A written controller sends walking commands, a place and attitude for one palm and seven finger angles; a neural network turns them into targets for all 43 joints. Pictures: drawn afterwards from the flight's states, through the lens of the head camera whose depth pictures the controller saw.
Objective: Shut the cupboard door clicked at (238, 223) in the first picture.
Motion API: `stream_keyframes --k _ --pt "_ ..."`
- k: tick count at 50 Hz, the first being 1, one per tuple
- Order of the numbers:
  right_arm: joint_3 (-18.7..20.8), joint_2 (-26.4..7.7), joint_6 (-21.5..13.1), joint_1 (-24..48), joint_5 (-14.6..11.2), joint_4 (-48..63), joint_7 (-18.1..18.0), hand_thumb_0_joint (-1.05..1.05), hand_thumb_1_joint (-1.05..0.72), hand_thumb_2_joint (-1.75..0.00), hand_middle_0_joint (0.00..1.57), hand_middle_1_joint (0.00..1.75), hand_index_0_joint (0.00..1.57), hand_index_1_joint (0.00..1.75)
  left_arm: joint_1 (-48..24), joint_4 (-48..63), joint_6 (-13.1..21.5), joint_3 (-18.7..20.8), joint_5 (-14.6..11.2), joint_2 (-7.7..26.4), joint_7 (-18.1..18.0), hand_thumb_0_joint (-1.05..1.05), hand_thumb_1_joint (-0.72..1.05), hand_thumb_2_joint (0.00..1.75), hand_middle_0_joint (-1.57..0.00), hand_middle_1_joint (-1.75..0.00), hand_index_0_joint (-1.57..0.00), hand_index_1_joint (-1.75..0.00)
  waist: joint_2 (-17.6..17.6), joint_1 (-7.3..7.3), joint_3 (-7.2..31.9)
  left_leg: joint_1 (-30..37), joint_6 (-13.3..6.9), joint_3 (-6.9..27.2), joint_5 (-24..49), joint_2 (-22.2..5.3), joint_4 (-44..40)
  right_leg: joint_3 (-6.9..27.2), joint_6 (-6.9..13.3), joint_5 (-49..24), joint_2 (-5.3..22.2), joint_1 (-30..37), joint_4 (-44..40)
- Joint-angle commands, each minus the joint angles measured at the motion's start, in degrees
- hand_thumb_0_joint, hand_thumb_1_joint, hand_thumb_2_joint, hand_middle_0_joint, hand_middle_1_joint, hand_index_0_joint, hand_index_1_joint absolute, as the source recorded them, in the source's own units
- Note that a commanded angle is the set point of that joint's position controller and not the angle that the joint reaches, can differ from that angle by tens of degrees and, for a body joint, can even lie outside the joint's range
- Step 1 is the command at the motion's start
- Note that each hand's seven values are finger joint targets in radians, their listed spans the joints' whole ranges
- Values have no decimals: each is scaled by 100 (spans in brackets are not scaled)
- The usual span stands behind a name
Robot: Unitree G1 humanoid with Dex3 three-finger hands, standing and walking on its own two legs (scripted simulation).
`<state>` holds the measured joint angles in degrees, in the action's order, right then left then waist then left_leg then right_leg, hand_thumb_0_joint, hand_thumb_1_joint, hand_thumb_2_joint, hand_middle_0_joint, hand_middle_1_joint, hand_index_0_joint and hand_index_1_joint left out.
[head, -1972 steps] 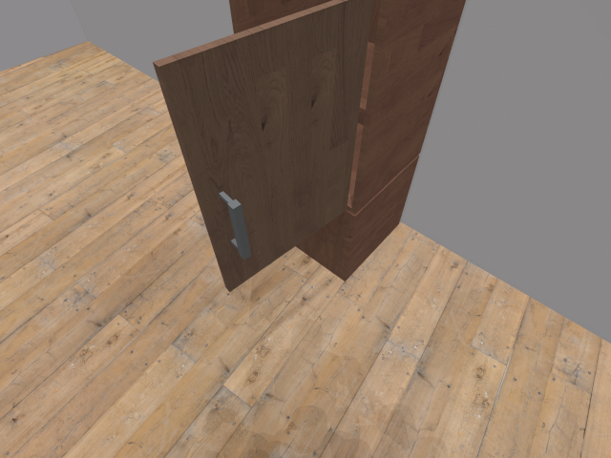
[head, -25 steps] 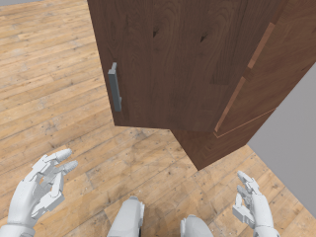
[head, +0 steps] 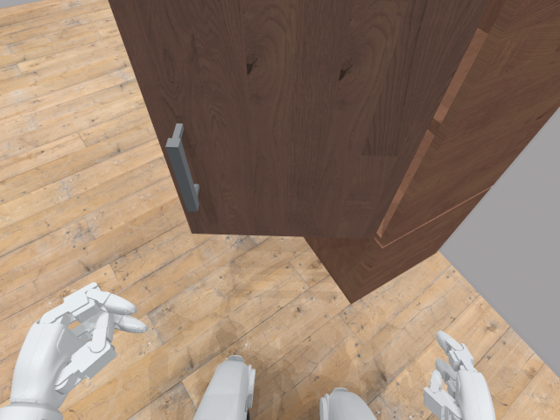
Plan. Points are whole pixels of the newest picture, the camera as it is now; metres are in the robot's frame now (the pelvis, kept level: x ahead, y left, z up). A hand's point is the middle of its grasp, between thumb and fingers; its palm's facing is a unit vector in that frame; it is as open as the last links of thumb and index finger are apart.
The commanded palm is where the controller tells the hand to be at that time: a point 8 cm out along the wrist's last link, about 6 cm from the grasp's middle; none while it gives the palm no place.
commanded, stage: raise the hand and make a fist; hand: left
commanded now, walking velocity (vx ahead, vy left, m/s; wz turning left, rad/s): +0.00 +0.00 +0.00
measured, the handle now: (186, 170) +0.49 +0.21 +0.03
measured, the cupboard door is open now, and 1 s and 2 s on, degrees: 59 59 59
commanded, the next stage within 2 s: bring the fist close to the handle in 1.02 s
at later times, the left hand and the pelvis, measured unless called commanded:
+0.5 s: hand (126, 336) +0.21 +0.21 +0.05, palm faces +0.04 -1.00 -0.03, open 3.1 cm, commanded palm +0.19 +0.26 +0.05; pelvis +0.00 +0.01 +0.00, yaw +0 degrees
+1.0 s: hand (140, 324) +0.22 +0.19 +0.05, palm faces +0.04 -1.00 -0.04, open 3.1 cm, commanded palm +0.20 +0.25 +0.05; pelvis +0.00 +0.01 +0.00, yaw +0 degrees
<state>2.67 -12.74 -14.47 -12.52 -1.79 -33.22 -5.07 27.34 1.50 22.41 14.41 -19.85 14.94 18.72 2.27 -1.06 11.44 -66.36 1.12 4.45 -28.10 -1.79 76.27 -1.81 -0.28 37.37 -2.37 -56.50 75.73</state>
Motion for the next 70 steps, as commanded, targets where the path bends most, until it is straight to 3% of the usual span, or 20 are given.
stream_keyframes --k 1,6,16,23,31,33,38,42,56,58,60,62,64,67,70 --pt "219 -657 -232 320 -10 990 3 0 -90 -90 20 30 20 30 47 1176 458 339 -58 664 -52 0 90 90 -102 -120 -102 -120 -50 -26 1241 1632 -266 -94 1187 94 -854 64 116 -1741 10 260 -1202" --pt "199 -689 -107 326 9 1092 33 0 -90 -90 20 30 20 30 -7 1474 501 222 20 650 -172 0 90 90 -112 -130 -112 -130 263 -60 1382 1926 -253 -36 1148 73 -999 -99 194 -1543 -47 117 -1116" --pt "76 -706 186 326 36 1293 63 0 -90 -90 20 30 20 30 -281 1401 296 -82 224 525 -472 0 90 90 -130 -150 -130 -150 214 40 1131 1877 -230 86 409 60 -1273 -189 208 -932 -80 -33 -1259" --pt "14 -729 242 295 71 1329 67 0 -90 -90 20 30 20 30 -572 1364 343 -160 312 589 -610 0 90 90 -130 -150 -130 -150 267 64 1044 1766 -238 122 76 69 -1314 -143 226 -707 -87 -59 -1313" --pt "9 -740 285 266 75 1370 105 0 -90 -90 20 30 20 30 -682 1389 393 -370 390 428 -755 0 90 90 -130 -150 -130 -150 250 93 1179 1880 -237 57 268 70 -1290 -148 217 -850 -62 -22 -1311" --pt "12 -741 317 242 85 1348 109 0 -90 -90 20 30 20 30 -577 1306 378 -235 402 566 -808 0 90 90 -130 -150 -130 -150 237 41 1163 1839 -235 72 311 74 -1326 -142 239 -890 -83 87 -1324" --pt "23 -732 374 237 82 1356 125 0 -90 -90 20 30 20 30 -542 1273 404 -220 393 554 -847 0 90 90 -130 -150 -130 -150 183 33 1157 1814 -243 2 494 86 -1278 -102 234 -1011 -75 205 -1360" --pt "22 -732 387 243 86 1339 126 0 -90 -90 20 30 20 30 -620 1130 480 -315 379 432 -823 0 90 90 -130 -150 -130 -150 50 112 1125 1751 -252 -47 476 90 -1202 -80 193 -984 -54 121 -1387" --pt "23 -726 470 227 84 1374 115 0 -90 -90 20 30 20 30 -712 1163 494 -301 369 472 -729 0 90 90 -130 -150 -130 -150 34 101 1210 1787 -268 -104 657 101 -1113 -25 184 -1207 -51 222 -1375" --pt "4 -750 473 170 107 1282 88 0 -90 -90 20 30 20 30 -1207 1073 517 -293 411 539 -756 0 90 90 -130 -150 -130 -150 35 206 1074 1669 -284 -76 595 86 -1013 -14 189 -1145 -71 70 -1341" --pt "-10 -757 444 212 116 1252 103 0 -90 -90 20 30 20 30 -1592 1034 561 -528 459 342 -775 0 90 90 -130 -150 -130 -150 198 251 1106 1750 -269 -40 476 88 -1020 -51 198 -1031 -51 -111 -1291" --pt "-9 -785 431 201 119 1227 103 0 -90 -90 20 30 20 30 -1793 879 531 -633 493 279 -795 0 90 90 -130 -150 -130 -150 117 286 1191 1772 -276 -21 439 87 -1009 -54 193 -1010 -47 -165 -1288" --pt "2 -810 444 171 121 1183 107 0 -90 -90 20 30 20 30 -1953 783 484 -493 522 428 -822 0 90 90 -130 -150 -130 -150 103 232 1392 1797 -278 -45 560 86 -967 -25 200 -1107 -41 -80 -1272" --pt "-9 -799 494 181 108 1205 141 0 -90 -90 20 30 20 30 -2157 710 343 -618 619 354 -913 0 90 90 -130 -150 -130 -150 287 180 1450 1974 -250 -24 535 77 -1122 -64 213 -1101 -33 -72 -1286" --pt "-9 -795 574 152 119 1186 171 0 -90 -90 20 30 20 30 -2276 476 213 -520 671 362 -1072 0 90 90 -130 -150 -130 -150 66 146 1570 1998 -255 -47 730 76 -1142 -66 205 -1282 -33 85 -1302"
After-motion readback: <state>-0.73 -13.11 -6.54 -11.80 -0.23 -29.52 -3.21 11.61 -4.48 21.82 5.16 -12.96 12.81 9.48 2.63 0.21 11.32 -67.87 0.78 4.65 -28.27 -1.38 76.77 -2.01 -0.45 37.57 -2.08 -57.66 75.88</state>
